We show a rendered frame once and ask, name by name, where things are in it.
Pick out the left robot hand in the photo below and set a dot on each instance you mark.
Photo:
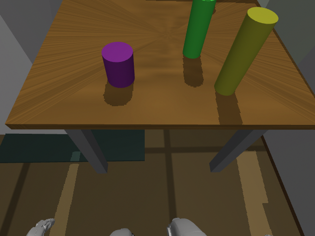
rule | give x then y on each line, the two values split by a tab
41	227

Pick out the table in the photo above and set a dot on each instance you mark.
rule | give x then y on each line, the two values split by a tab
67	86

